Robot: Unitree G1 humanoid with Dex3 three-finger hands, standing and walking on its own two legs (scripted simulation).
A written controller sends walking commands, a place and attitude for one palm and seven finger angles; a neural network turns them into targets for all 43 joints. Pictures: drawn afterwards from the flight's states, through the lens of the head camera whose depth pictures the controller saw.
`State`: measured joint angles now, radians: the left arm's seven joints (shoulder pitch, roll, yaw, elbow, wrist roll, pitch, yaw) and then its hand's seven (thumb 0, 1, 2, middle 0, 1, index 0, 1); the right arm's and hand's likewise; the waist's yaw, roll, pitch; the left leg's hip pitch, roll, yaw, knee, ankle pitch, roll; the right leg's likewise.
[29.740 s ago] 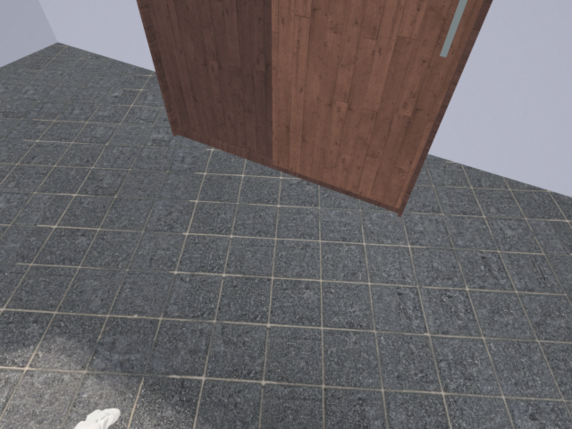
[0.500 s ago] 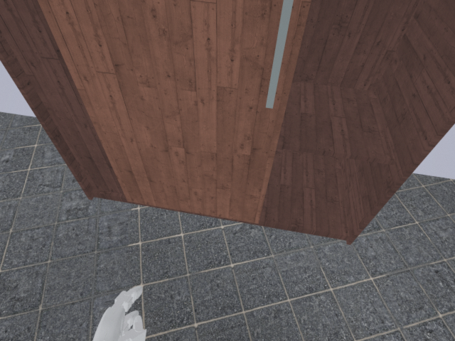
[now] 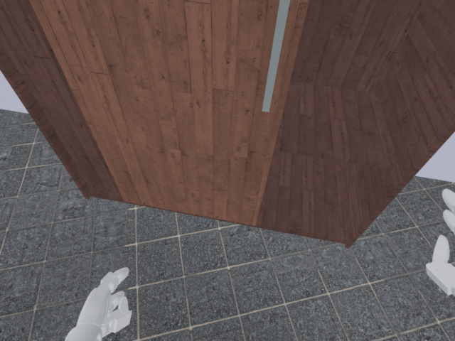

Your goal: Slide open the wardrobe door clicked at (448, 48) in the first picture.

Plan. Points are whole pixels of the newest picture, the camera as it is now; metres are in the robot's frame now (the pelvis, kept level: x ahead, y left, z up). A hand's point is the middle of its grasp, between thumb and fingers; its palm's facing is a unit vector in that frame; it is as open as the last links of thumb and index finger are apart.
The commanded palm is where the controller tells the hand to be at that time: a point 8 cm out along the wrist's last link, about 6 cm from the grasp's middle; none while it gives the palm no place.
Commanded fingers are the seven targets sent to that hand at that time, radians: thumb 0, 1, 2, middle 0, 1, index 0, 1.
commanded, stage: let the arm hang, fingers relaxed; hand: right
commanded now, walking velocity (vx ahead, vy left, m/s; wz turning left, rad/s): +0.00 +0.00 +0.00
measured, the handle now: (276, 47) +0.69 -0.07 +0.17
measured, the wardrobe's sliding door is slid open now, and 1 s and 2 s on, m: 0.44 0.44 0.44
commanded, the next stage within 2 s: look to check the result in 1.04 s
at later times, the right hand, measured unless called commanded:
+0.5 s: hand out of the picture -0.08 -0.20 -0.17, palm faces +0.02 +0.98 -0.21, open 7.3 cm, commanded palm none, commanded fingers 0.00 -0.90 -0.90 0.20 0.30 0.20 0.30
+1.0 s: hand out of the picture -0.02 -0.20 -0.17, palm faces +0.02 +0.98 -0.18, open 7.3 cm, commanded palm none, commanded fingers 0.00 -0.90 -0.90 0.20 0.30 0.20 0.30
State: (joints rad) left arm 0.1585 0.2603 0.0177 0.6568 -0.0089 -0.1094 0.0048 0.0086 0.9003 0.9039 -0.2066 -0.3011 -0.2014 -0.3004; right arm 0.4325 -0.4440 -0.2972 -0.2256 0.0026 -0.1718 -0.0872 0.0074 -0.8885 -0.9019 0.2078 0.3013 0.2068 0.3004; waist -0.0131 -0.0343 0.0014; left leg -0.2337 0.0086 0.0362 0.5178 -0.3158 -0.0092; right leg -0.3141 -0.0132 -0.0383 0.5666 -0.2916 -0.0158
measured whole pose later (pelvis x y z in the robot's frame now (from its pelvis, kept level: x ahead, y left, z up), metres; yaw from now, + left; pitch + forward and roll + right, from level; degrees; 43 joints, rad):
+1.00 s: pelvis -0.04 -0.03 +0.01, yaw -1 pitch -1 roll +1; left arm 0.25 0.15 0.01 1.10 0.03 0.01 0.03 0.01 0.91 0.90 -0.20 -0.30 -0.20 -0.30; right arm 0.23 -0.16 -0.01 1.12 -0.02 0.00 -0.03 0.01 -0.92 -0.90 0.20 0.30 0.20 0.30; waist 0.01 0.00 0.04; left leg -0.18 0.06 0.03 0.43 -0.24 -0.05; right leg -0.25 0.04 -0.05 0.45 -0.19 -0.06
